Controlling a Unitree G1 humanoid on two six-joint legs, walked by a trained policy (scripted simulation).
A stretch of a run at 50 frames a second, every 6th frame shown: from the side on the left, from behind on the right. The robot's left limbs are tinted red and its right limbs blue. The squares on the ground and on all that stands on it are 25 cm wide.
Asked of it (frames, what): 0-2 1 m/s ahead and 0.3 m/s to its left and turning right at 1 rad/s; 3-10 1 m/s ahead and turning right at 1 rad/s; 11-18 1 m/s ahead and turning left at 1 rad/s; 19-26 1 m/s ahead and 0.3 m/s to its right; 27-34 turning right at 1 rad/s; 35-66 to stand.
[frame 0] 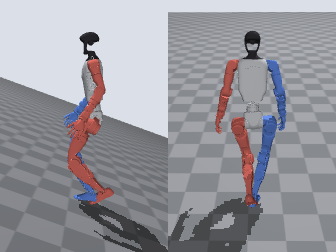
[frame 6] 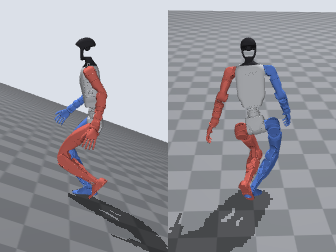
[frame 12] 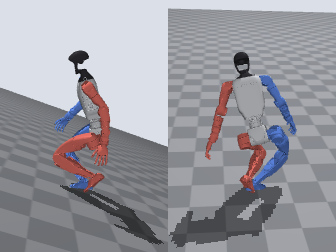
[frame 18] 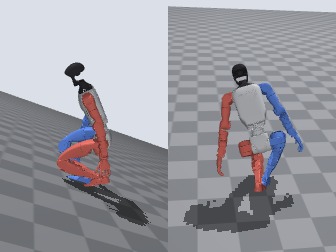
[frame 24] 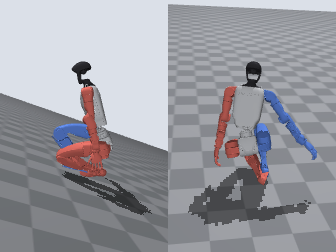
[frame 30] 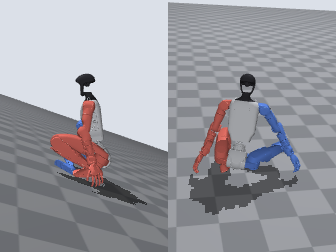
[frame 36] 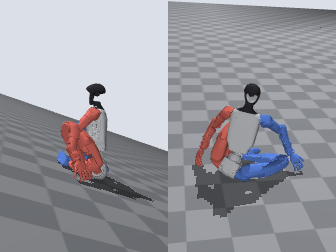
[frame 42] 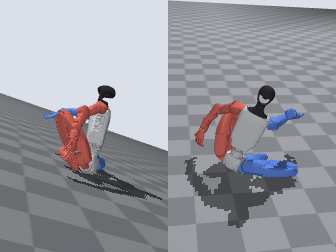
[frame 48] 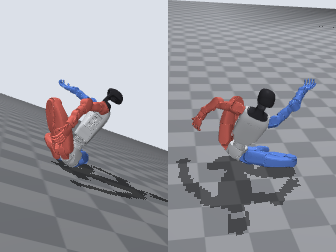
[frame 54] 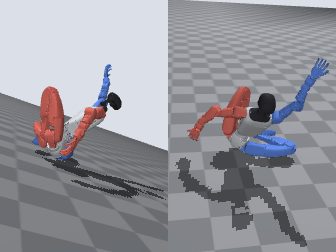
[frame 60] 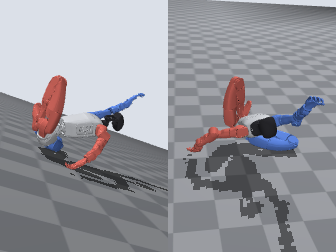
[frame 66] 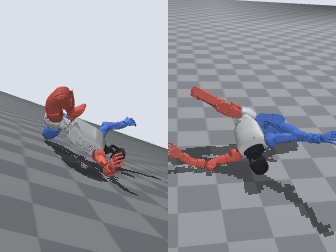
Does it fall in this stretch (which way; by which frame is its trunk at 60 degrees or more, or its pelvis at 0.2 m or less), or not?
yes: goes over backward; its pelvis at 0.2 m or less by frame 36
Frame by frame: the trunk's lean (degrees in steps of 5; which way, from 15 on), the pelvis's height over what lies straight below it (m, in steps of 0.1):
0: 5, 0.7
6: 10, 0.7
12: 20 forward and to its left, 0.6
18: 30 forward and to its left, 0.5
24: 20 forward, 0.4
30: 10, 0.3
36: 15 to its right, 0.2
42: 30 backward and to its right, 0.2
48: 45 backward and to its right, 0.2
54: 60 backward, 0.2
60: 90 backward, 0.2
66: 125 backward, 0.2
